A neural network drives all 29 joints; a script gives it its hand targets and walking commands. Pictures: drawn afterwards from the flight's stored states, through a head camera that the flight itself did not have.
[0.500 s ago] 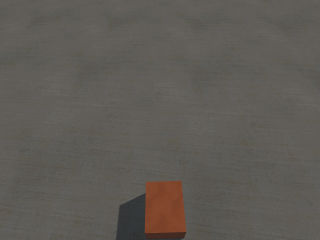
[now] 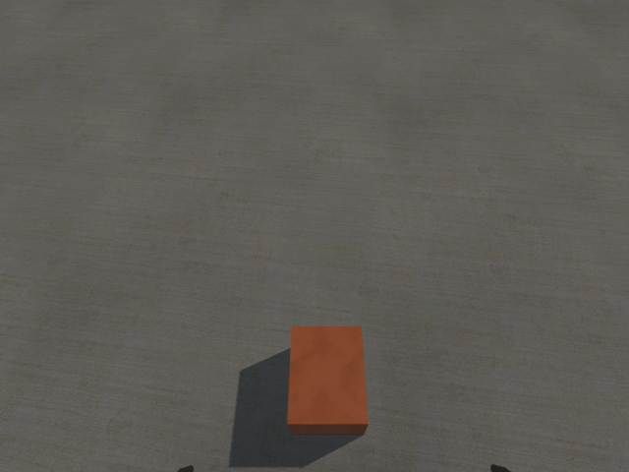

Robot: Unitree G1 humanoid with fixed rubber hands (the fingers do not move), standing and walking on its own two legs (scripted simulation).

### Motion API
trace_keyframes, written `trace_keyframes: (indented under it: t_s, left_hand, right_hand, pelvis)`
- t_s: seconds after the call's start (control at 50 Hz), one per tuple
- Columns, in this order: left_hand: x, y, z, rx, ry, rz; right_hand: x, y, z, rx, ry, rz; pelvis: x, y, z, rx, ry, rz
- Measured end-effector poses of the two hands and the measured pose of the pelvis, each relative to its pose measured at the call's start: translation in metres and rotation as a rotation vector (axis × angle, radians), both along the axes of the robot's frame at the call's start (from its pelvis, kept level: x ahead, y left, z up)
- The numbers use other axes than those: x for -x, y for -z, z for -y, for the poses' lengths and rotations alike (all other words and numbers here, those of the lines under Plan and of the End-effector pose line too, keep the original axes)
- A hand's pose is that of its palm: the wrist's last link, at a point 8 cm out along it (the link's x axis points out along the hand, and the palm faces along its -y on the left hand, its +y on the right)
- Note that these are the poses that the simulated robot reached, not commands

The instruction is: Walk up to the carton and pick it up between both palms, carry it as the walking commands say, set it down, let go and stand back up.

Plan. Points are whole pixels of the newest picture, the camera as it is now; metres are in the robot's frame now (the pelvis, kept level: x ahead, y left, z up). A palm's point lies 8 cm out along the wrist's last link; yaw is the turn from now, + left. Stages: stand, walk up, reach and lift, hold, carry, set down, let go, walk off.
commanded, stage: reach and lift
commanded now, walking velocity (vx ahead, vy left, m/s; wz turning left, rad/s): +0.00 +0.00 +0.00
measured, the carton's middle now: (327, 379) +0.44 +0.02 -0.68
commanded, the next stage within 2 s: none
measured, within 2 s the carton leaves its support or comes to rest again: neither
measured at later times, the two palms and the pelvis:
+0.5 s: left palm (187, 462) +0.18 +0.22 -0.15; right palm out of the picture +0.16 -0.20 -0.15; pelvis -0.03 +0.01 -0.04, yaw -3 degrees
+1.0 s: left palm (216, 383) +0.29 +0.20 -0.18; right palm (455, 389) +0.28 -0.19 -0.19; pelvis -0.07 +0.02 -0.08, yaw -3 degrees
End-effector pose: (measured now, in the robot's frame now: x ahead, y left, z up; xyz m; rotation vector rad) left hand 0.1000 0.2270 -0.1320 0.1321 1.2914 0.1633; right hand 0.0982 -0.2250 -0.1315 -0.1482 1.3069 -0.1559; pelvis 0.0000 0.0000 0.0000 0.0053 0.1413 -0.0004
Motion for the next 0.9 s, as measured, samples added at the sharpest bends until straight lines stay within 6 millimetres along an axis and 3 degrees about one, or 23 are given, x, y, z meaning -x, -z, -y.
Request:
trace_keyframes:
  t_s: [0.06, 0.1, 0.14, 0.2, 0.28, 0.34, 0.48, 0.64, 0.76, 0.9]
  left_hand:
    - [-0.063, -0.013, -0.001, -0.004, 0.035, 0.04]
    - [-0.08, -0.02, 0.001, 0.003, 0.052, 0.02]
    - [-0.083, -0.024, 0.004, 0.023, 0.052, 0.005]
    - [-0.064, -0.019, 0.01, 0.056, 0.031, -0.043]
    - [-0.036, -0.001, 0.014, 0.081, 0.013, -0.077]
    - [-0.035, 0.015, 0.013, 0.078, 0.025, -0.047]
    - [-0.074, 0.019, 0.009, 0.052, 0.068, 0.145]
    - [-0.089, 0.026, 0.006, 0.053, 0.064, 0.164]
    - [-0.122, 0.031, 0.005, 0.046, 0.065, 0.222]
    - [-0.167, 0.039, 0.019, 0.05, 0.058, 0.298]
  right_hand:
    - [-0.052, -0.009, 0.0, 0.007, -0.025, 0.016]
    - [-0.067, -0.015, -0.004, -0.007, -0.017, 0.0]
    - [-0.068, -0.018, -0.009, -0.023, -0.006, -0.009]
    - [-0.053, -0.014, -0.019, -0.047, -0.014, -0.046]
    - [-0.037, -0.002, -0.028, -0.072, 0.003, -0.034]
    - [-0.038, 0.008, -0.025, -0.055, -0.003, 0.013]
    - [-0.057, 0.02, -0.024, -0.075, -0.027, 0.138]
    - [-0.077, 0.026, -0.028, -0.074, -0.03, 0.188]
    - [-0.118, 0.035, -0.038, -0.078, -0.048, 0.254]
    - [-0.152, 0.046, -0.032, -0.056, -0.031, 0.294]
  pelvis:
    - [0.006, 0.006, 0.0, 0.002, 0.008, -0.045]
    - [0.004, 0.007, 0.0, 0.007, 0.007, -0.077]
    - [-0.001, 0.005, -0.001, 0.009, 0.01, -0.097]
    - [-0.007, 0.003, -0.002, 0.003, 0.031, -0.096]
    - [-0.003, 0.009, -0.006, -0.003, 0.048, -0.123]
    - [0.006, 0.02, -0.008, -0.004, 0.05, -0.157]
    - [0.028, 0.04, -0.014, 0.002, 0.052, -0.195]
    - [0.052, 0.053, -0.018, 0.0, 0.062, -0.152]
    - [0.066, 0.065, -0.02, 0.003, 0.059, -0.168]
    - [0.069, 0.074, -0.019, -0.003, 0.056, -0.244]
